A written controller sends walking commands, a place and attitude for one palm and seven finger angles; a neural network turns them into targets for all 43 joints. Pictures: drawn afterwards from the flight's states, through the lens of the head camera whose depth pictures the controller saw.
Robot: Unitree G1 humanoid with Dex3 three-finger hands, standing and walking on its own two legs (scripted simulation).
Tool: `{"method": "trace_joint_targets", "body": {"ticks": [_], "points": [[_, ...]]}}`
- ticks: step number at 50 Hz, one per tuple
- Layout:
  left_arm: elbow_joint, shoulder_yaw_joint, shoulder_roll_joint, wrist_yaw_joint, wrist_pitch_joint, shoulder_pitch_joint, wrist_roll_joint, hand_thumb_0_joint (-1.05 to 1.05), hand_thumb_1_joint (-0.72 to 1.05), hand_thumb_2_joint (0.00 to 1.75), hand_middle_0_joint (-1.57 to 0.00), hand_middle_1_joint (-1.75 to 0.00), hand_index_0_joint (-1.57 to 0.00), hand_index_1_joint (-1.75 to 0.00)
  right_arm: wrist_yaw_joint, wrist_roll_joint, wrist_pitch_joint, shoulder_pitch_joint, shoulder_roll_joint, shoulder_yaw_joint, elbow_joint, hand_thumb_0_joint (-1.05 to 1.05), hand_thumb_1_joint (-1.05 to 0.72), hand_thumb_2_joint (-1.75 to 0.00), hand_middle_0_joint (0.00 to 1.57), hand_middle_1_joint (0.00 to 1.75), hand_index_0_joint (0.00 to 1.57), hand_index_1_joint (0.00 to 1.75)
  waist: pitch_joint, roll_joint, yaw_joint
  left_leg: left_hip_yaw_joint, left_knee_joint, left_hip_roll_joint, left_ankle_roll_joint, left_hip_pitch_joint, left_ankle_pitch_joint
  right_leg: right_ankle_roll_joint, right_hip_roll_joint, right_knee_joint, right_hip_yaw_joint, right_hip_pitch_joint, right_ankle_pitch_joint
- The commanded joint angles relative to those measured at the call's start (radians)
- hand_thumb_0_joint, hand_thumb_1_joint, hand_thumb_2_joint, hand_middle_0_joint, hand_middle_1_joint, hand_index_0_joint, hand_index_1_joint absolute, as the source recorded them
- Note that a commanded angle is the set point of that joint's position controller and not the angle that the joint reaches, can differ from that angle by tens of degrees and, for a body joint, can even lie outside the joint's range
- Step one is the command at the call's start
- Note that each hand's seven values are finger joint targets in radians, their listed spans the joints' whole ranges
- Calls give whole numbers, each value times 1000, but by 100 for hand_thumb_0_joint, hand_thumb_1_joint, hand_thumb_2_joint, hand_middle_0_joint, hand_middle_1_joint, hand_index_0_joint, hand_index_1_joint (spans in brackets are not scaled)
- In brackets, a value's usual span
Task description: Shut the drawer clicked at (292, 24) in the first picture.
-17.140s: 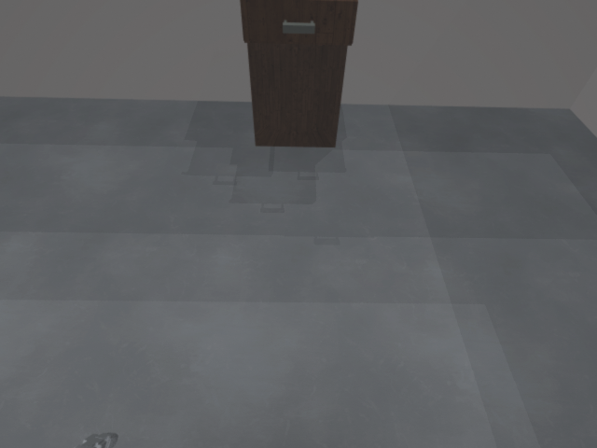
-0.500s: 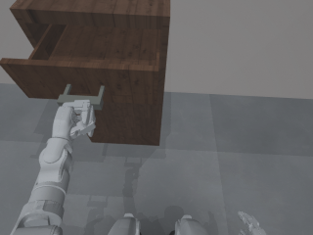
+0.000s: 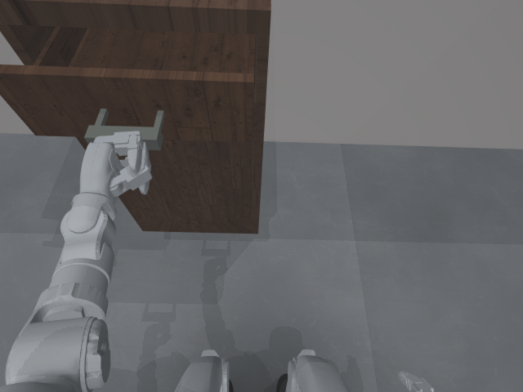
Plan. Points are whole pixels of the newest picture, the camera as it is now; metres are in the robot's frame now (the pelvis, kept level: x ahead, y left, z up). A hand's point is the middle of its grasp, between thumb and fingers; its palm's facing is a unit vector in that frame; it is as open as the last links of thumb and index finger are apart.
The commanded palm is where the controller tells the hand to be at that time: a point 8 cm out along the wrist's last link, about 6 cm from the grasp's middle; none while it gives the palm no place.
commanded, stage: push the drawer shut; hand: left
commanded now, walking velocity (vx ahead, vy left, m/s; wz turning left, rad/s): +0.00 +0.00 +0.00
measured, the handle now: (128, 126) +0.52 +0.22 +0.06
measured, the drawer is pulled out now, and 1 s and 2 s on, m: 0.11 0.00 0.00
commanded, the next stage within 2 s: pull the fist back off the drawer in 1.18 s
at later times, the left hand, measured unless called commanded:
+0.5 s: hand (153, 139) +0.49 +0.18 +0.06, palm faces -0.02 -1.00 -0.05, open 2.9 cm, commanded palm +0.49 +0.22 +0.06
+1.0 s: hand (154, 112) +0.55 +0.18 +0.06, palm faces -0.02 -1.00 -0.04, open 2.8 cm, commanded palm +0.56 +0.21 +0.06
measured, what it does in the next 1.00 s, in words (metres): stands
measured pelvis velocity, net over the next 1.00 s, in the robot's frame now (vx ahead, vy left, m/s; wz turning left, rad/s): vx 0.00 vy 0.01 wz -0.04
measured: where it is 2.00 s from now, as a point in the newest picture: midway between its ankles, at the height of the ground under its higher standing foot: outside the picture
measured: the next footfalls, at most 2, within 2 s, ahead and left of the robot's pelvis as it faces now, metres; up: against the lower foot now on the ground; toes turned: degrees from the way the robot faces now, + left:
none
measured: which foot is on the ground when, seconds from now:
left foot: down 0.00-1.00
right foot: down 0.00-1.00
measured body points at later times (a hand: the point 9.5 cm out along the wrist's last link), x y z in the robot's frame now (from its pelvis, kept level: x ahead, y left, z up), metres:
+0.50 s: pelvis -0.01 +0.00 -0.01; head +0.12 +0.01 +0.42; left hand +0.49 +0.23 +0.06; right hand +0.02 -0.27 -0.13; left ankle +0.03 +0.10 -0.67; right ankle +0.03 -0.09 -0.67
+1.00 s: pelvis +0.00 +0.01 -0.02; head +0.16 +0.03 +0.40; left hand +0.55 +0.24 +0.06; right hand -0.03 -0.25 -0.12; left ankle +0.03 +0.10 -0.67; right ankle +0.03 -0.09 -0.67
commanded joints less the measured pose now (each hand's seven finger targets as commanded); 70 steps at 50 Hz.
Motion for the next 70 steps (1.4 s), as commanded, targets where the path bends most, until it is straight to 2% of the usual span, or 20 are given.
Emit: {"method": "trace_joint_targets", "body": {"ticks": [1, 5, 7, 18, 26, 28, 30, 31, 36, 42, 44, 46, 51, 53, 56, 58, 63, 67, 68, 70], "points": [[-199, 24, 188, 14, -64, -559, -12, 0, 90, 90, -140, -160, -140, -160, -5, -2, -25, 101, -151, -57, -78, 0, -90, -90, 20, 30, 20, 30, -417, 56, -74, -76, -125, -7, 4, 244, 176, 28, 23, -138, 111, 154, 164], [-138, 64, 240, 23, -66, -584, 1, 0, 90, 90, -140, -160, -140, -160, -3, -5, -14, 121, -160, -57, -71, 0, -90, -90, 20, 30, 20, 30, -417, 45, -75, -71, -113, -10, 7, 209, 162, 28, 26, -138, 120, 157, 156], [-140, 33, 206, 25, -69, -630, 7, 0, 90, 90, -140, -160, -140, -160, 0, -7, -11, 122, -155, -57, -70, 0, -90, -90, 20, 30, 20, 30, -421, 69, -87, -72, -109, -10, 8, 214, 150, 29, 26, -137, 120, 134, 140], [-31, 107, 326, 22, -57, -739, 27, 0, 90, 90, -140, -160, -140, -160, 3, -18, 1, 177, -171, -52, -60, 0, -90, -90, 20, 30, 20, 30, -430, 60, -116, -72, -78, -4, 17, 143, 128, 30, 37, -131, 133, 119, 114], [24, 125, 380, 33, -41, -825, 54, 0, 90, 90, -140, -160, -140, -160, 7, -27, 10, 214, -185, -48, -53, 0, -90, -90, 20, 30, 20, 30, -451, 122, -137, -82, -61, 2, 15, 147, 138, 30, 40, -117, 124, 60, 99], [27, 102, 352, 38, -37, -865, 57, 0, 90, 90, -140, -160, -140, -160, 9, -32, 11, 225, -186, -48, -50, 0, -90, -90, 20, 30, 20, 30, -452, 110, -158, -91, -59, 4, 18, 166, 151, 31, 43, -114, 115, 35, 107], [19, 139, 408, 41, -38, -879, 65, 0, 90, 90, -140, -160, -140, -160, 10, -36, 18, 237, -193, -49, -50, 0, -90, -90, 20, 30, 20, 30, -494, 127, -150, -91, -52, 7, 16, 170, 176, 31, 44, -108, 117, 50, 123], [34, 121, 389, 40, -32, -879, 70, 0, 90, 90, -140, -160, -140, -160, 12, -36, 20, 240, -191, -47, -51, 0, -90, -90, 20, 30, 20, 30, -502, 133, -154, -90, -50, 5, 17, 173, 178, 30, 45, -110, 118, 47, 123], [111, 140, 444, 47, -8, -932, 89, 0, 90, 90, -140, -160, -140, -160, 11, -40, 31, 260, -200, -38, -47, 0, -90, -90, 20, 30, 20, 30, -445, 113, -181, -90, -39, 7, 21, 92, 125, 34, 47, -114, 121, 26, 79], [111, 174, 501, 47, -1, -973, 106, 0, 90, 90, -140, -160, -140, -160, 16, -53, 44, 295, -207, -36, -45, 0, -90, -90, 20, 30, 20, 30, -519, 172, -182, -108, -22, 16, 15, 166, 237, 29, 51, -90, 101, 0, 147], [96, 136, 452, 46, 1, -1006, 109, 0, 90, 90, -140, -160, -140, -160, 21, -57, 50, 303, -203, -36, -41, 0, -90, -90, 20, 30, 20, 30, -531, 211, -196, -117, -21, 21, 12, 214, 277, 28, 52, -85, 92, -34, 168], [112, 162, 483, 51, 9, -1002, 110, 0, 90, 90, -140, -160, -140, -160, 22, -58, 60, 312, -209, -38, -38, 0, -90, -90, 20, 30, 20, 30, -522, 169, -201, -118, -18, 24, 14, 198, 272, 32, 55, -89, 90, -31, 165], [98, 170, 502, 71, 9, -1093, 120, 0, 90, 90, -140, -160, -140, -160, 23, -64, 64, 331, -212, -38, -19, 0, -90, -90, 20, 30, 20, 30, -523, 192, -222, -134, -16, 26, 13, 217, 249, 31, 57, -90, 82, -72, 136], [110, 110, 435, 72, 10, -1125, 124, 0, 90, 90, -140, -160, -140, -160, 25, -65, 61, 328, -207, -34, -17, 0, -90, -90, 20, 30, 20, 30, -479, 223, -242, -143, -25, 25, 11, 225, 220, 27, 57, -93, 77, -120, 113], [127, 124, 472, 82, 12, -1149, 127, 0, 90, 90, -140, -160, -140, -160, 21, -66, 56, 329, -218, -30, -8, 0, -90, -90, 20, 30, 20, 30, -476, 216, -252, -153, -25, 27, 11, 212, 169, 28, 56, -93, 76, -146, 81], [133, 83, 430, 79, 15, -1178, 127, 0, 90, 90, -140, -160, -140, -160, 18, -66, 48, 329, -217, -26, -4, 0, -90, -90, 20, 30, 20, 30, -458, 229, -267, -161, -32, 27, 12, 216, 152, 27, 54, -89, 71, -174, 71], [139, 69, 438, 80, 28, -1215, 123, 0, 90, 90, -140, -160, -140, -160, 8, -64, 27, 331, -226, -21, 3, 0, -90, -90, 20, 30, 20, 30, -475, 265, -280, -176, -35, 32, 10, 223, 111, 27, 51, -80, 67, -212, 49], [165, 82, 455, 83, 45, -1204, 128, 0, 90, 90, -140, -160, -140, -160, 8, -65, 18, 331, -229, -18, -1, 0, -90, -90, 20, 30, 20, 30, -480, 232, -274, -180, -35, 31, 10, 191, 72, 28, 50, -79, 67, -197, 28], [150, 67, 436, 82, 43, -1215, 129, 0, 90, 90, -140, -160, -140, -160, 10, -68, 17, 332, -229, -19, -3, 0, -90, -90, 20, 30, 20, 30, -486, 278, -274, -188, -39, 31, 7, 224, 80, 23, 49, -71, 62, -225, 33], [170, 76, 435, 86, 50, -1200, 133, 0, 90, 90, -140, -160, -140, -160, 12, -69, 19, 333, -232, -21, -5, 0, -90, -90, 20, 30, 20, 30, -473, 245, -274, -200, -43, 34, 5, 222, 60, 25, 48, -72, 59, -234, 29]]}}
